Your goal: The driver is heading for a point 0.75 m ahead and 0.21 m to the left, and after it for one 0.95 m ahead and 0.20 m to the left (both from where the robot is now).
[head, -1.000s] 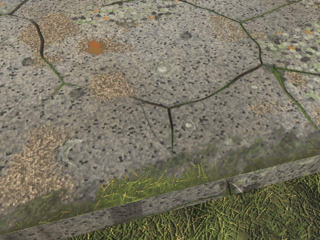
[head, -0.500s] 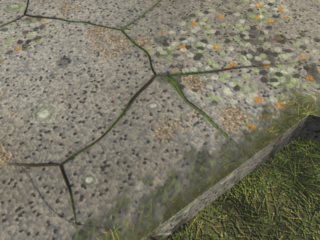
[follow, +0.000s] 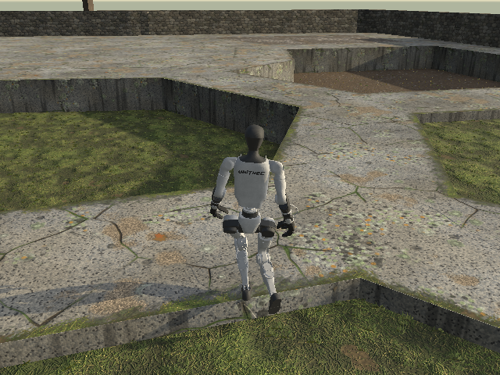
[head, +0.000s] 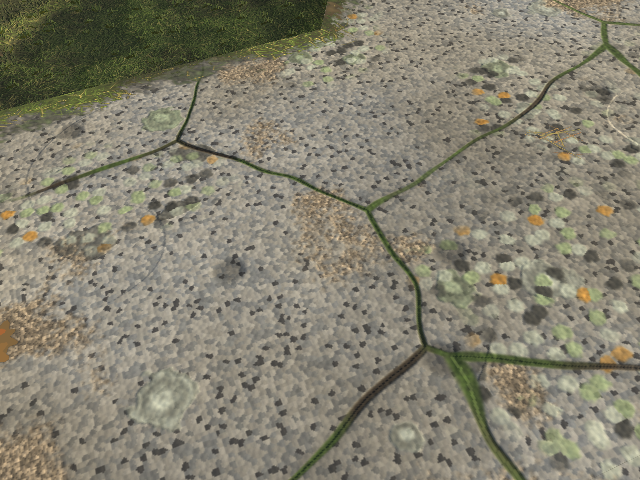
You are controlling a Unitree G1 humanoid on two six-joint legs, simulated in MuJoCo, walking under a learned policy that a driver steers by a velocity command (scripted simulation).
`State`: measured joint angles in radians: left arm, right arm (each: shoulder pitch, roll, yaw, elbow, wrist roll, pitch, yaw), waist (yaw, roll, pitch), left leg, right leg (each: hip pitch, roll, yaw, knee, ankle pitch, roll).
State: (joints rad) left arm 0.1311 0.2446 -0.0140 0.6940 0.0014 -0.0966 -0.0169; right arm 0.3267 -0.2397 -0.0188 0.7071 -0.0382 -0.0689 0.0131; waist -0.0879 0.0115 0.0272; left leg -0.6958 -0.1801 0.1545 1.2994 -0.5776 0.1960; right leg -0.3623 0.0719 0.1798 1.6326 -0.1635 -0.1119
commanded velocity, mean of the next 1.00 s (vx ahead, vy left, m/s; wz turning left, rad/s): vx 0.98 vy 0.00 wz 0.72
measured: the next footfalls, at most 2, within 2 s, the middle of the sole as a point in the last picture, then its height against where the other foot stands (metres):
right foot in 0.30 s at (438, 478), level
left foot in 0.74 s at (203, 390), level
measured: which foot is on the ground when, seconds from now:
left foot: down 0.00-0.28, up 0.30-0.72, down 0.74-1.00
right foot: up 0.00-0.28, down 0.30-0.74, up 0.76-1.00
